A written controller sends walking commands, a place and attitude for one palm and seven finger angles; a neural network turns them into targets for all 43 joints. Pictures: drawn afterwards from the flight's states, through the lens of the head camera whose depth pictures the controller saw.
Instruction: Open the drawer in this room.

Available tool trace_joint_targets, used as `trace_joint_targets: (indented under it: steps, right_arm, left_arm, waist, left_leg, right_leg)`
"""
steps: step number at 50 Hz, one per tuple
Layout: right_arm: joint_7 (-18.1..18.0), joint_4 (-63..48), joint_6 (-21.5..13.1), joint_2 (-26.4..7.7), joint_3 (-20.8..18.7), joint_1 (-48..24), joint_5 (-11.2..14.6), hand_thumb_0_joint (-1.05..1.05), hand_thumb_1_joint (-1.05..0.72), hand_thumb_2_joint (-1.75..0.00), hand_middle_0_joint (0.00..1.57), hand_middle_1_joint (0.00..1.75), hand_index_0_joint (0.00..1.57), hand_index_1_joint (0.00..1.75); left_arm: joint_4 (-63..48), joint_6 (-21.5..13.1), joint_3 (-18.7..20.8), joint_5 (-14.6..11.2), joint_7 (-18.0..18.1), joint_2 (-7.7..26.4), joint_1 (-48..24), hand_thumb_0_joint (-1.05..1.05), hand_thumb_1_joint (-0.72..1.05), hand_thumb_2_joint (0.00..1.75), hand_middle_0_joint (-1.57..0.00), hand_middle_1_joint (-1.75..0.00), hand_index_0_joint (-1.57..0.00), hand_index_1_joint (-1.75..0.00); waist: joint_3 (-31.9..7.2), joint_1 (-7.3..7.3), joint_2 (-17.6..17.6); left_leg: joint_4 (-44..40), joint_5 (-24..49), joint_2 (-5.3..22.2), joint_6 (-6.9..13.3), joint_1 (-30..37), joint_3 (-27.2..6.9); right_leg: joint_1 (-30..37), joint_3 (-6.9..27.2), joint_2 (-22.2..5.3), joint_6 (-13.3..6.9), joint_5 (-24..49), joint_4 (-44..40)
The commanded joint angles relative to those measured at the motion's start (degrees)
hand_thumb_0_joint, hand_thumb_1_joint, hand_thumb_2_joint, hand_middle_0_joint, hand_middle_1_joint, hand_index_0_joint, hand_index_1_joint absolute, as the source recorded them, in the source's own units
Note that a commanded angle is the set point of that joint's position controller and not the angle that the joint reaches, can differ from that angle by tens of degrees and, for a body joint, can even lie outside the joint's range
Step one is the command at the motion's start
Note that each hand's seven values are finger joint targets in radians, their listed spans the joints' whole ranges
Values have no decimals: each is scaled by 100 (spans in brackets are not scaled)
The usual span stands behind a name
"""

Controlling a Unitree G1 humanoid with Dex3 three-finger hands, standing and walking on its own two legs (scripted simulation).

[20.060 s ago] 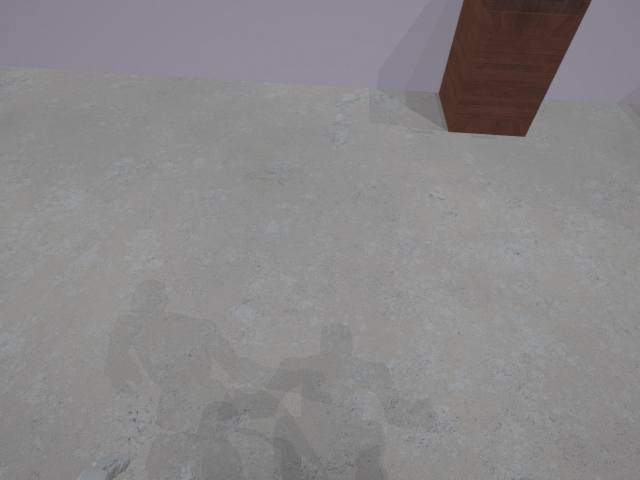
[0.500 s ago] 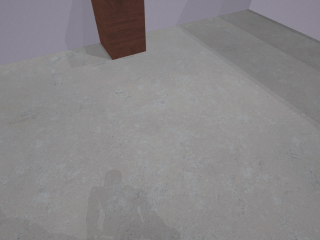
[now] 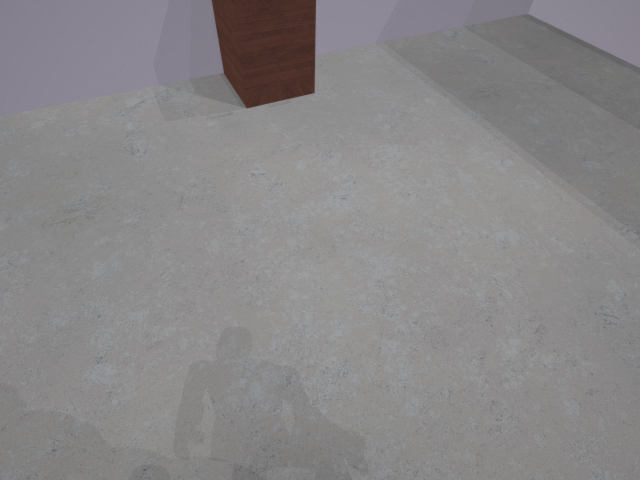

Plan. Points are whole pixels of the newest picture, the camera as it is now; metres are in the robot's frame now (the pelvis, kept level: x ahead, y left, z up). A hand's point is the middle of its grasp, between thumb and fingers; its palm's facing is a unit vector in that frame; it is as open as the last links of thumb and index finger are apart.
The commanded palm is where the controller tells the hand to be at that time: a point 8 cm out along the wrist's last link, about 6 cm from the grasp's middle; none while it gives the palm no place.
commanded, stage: stand and wait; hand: left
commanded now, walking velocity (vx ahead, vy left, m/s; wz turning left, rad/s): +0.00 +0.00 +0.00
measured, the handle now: out of the picture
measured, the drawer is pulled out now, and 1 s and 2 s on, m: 0.00 0.00 0.00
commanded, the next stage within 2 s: turn or walk to find it in 0.06 s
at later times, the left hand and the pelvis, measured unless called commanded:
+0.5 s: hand out of the picture -0.01 +0.22 -0.19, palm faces +0.19 -0.96 -0.22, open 7.4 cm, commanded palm none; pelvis -0.01 +0.02 -0.01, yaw +9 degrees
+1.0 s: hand out of the picture +0.00 +0.18 -0.15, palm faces +0.37 -0.88 -0.30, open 7.4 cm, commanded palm none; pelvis -0.02 -0.04 +0.00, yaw +22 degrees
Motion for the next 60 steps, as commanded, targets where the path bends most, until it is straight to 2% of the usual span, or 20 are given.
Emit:
trace_joint_targets:
  steps: [1, 13, 15, 18, 20, 23, 24, 25, 26, 27, 29, 33, 40, 44, 45, 46, 47, 48, 52, 60]
  right_arm:
    - [-84, -206, -176, -838, -106, 102, 10, 0, -90, -90, 20, 30, 20, 30]
    - [-85, -446, -76, -780, -219, 97, 4, 0, -90, -90, 20, 30, 20, 30]
    - [-67, -552, -44, -700, -232, 99, 1, 0, -90, -90, 20, 30, 20, 30]
    - [-54, -717, 50, -580, -307, 14, -34, 0, -90, -90, 20, 30, 20, 30]
    - [-19, -768, 67, -542, -338, -65, -23, 0, -90, -90, 20, 30, 20, 30]
    - [37, -767, 5, -393, -278, 135, 12, 0, -90, -90, 20, 30, 20, 30]
    - [41, -724, -38, -506, -291, 348, 1, 0, -90, -90, 20, 30, 20, 30]
    - [30, -738, -110, -886, -368, 590, -35, 0, -90, -90, 20, 30, 20, 30]
    - [-30, -721, -127, -1409, -489, 819, -42, 0, -90, -90, 20, 30, 20, 30]
    - [-53, -622, -90, -1517, -513, 936, -45, 0, -90, -90, 20, 30, 20, 30]
    - [-90, -753, -109, -1374, -499, 537, -85, 0, -90, -90, 20, 30, 20, 30]
    - [-114, -858, -130, -1170, -418, 191, -84, 0, -90, -90, 20, 30, 20, 30]
    - [-59, -923, -36, -1197, -492, 275, -95, 0, -90, -90, 20, 30, 20, 30]
    - [-24, -1067, 17, -1152, -531, 19, -68, 0, -90, -90, 20, 30, 20, 30]
    - [-6, -1107, 34, -966, -518, 9, -26, 0, -90, -90, 20, 30, 20, 30]
    - [20, -1212, 45, -536, -465, 79, 10, 0, -90, -90, 20, 30, 20, 30]
    - [3, -1344, 73, -698, -491, -165, -31, 0, -90, -90, 20, 30, 20, 30]
    - [22, -1298, 121, -808, -532, -199, -69, 0, -90, -90, 20, 30, 20, 30]
    - [94, -880, 205, -624, -517, 354, -70, 0, -90, -90, 20, 30, 20, 30]
    - [9, -873, 149, -466, -297, -334, -15, 0, -90, -90, 20, 30, 20, 30]
  left_arm:
    - [-161, -115, 58, -11, 65, 617, 360, 0, 90, 90, -20, -30, -20, -30]
    - [-138, -65, 177, 22, 85, 532, 665, 0, 90, 90, -20, -30, -20, -30]
    - [-210, -68, 244, 39, 84, 684, 651, 0, 90, 90, -20, -30, -20, -30]
    - [-441, -74, 352, 79, 105, 956, 512, 0, 90, 90, -20, -30, -20, -30]
    - [-540, -110, 356, 132, 119, 935, 313, 0, 90, 90, -20, -30, -20, -30]
    - [-569, -91, 371, 121, 74, 1038, 239, 0, 90, 90, -20, -30, -20, -30]
    - [-579, -59, 359, 69, 55, 1020, 267, 0, 90, 90, -20, -30, -20, -30]
    - [-661, -9, 340, 16, 36, 777, 365, 0, 90, 90, -20, -30, -20, -30]
    - [-849, 22, 230, -19, 34, 462, 247, 0, 90, 90, -20, -30, -20, -30]
    - [-932, 62, 220, 21, 55, 611, -45, 0, 90, 90, -20, -30, -20, -30]
    - [-894, 83, 268, 49, 27, 489, -161, 0, 90, 90, -20, -30, -20, -30]
    - [-828, 41, 258, 43, -42, 453, -52, 0, 90, 90, -20, -30, -20, -30]
    - [-1052, 48, 231, -3, -13, 387, -206, 0, 90, 90, -20, -30, -20, -30]
    - [-913, -31, 277, -35, 8, 488, 500, 0, 90, 90, -20, -30, -20, -30]
    - [-870, -83, 323, -1, 28, 724, 721, 0, 90, 90, -20, -30, -20, -30]
    - [-930, -137, 433, 102, 71, 1249, 748, 0, 90, 90, -20, -30, -20, -30]
    - [-1076, -114, 447, 75, 79, 1467, 517, 0, 90, 90, -20, -30, -20, -30]
    - [-1165, -122, 430, 64, 99, 1265, 273, 0, 90, 90, -20, -30, -20, -30]
    - [-1245, -193, 292, 34, 66, 691, -227, 0, 90, 90, -20, -30, -20, -30]
    - [-706, -252, 247, 97, 74, 765, 1067, 0, 90, 90, -20, -30, -20, -30]
  waist:
    - [-328, 83, 434]
    - [-170, 76, 319]
    - [-216, 85, -229]
    - [-209, 130, -1230]
    - [-59, 60, -907]
    - [-241, -71, -564]
    - [-427, -170, -196]
    - [-564, -252, 954]
    - [-543, -339, 2170]
    - [-533, -425, 1318]
    - [-458, -301, 1086]
    - [-511, -121, 566]
    - [-571, -228, 996]
    - [-783, 98, 865]
    - [-784, 191, 293]
    - [-634, 216, -1333]
    - [-350, 253, -1603]
    - [-145, 125, -1117]
    - [103, -304, -830]
    - [-432, 233, -949]
  left_leg:
    - [-832, 1143, 823, 275, 34, -875]
    - [-657, 671, 678, 339, -641, -1065]
    - [-119, 464, 378, 212, -965, -712]
    - [1906, -1112, 120, -38, -1129, 134]
    - [2473, -1585, 353, -81, -1106, 174]
    - [870, -693, 313, -135, -597, 488]
    - [132, 311, 306, -84, 63, 402]
    - [-626, 1607, 990, 260, 550, -984]
    - [-1191, 3160, 2101, 945, 891, -2500]
    - [-1204, 2299, 2309, 1245, 528, -2342]
    - [-1287, 860, 1922, 1228, 348, -2351]
    - [-1141, 1142, 1396, 1024, 332, -1631]
    - [-1102, 1050, 1252, 1023, 203, -1854]
    - [-564, 943, 847, 711, -401, -1745]
    - [-68, 305, 464, 397, -1009, -1398]
    - [1248, -964, -298, -62, -2101, -524]
    - [2437, -1862, -378, -146, -2093, -351]
    - [3134, -1676, -174, -86, -1945, -578]
    - [4079, -705, -42, -207, -1843, -308]
    - [2396, -1138, 79, -353, -1440, 31]
  right_leg:
    - [221, 346, -423, 70, 478, -428]
    - [246, 264, -596, 53, 217, -266]
    - [390, 477, -971, -127, 147, -531]
    - [73, 1111, -2225, -906, 655, -1164]
    - [-224, 837, -2358, -1020, 1573, -953]
    - [68, -32, -1912, -566, 2415, 149]
    - [-253, -239, -1665, -281, 2003, 669]
    - [-964, -509, -987, 161, 728, 1672]
    - [-1941, -291, -343, 481, -2005, 2805]
    - [-1712, 311, -381, 338, -2089, 3354]
    - [-2091, 524, -416, 304, -1603, 3632]
    - [-1840, 593, -246, 342, -930, 3291]
    - [-1254, 549, -16, 351, -1001, 1932]
    - [146, 390, 121, 306, 17, -91]
    - [813, 667, -249, 226, 257, -821]
    - [1157, 2253, -1697, -240, -276, -1422]
    - [231, 2891, -2545, -763, 226, -1557]
    - [-298, 2485, -2378, -896, 253, -1523]
    - [-384, 1001, -1435, -520, 1335, -1097]
    - [965, 909, -1485, -770, 3552, -636]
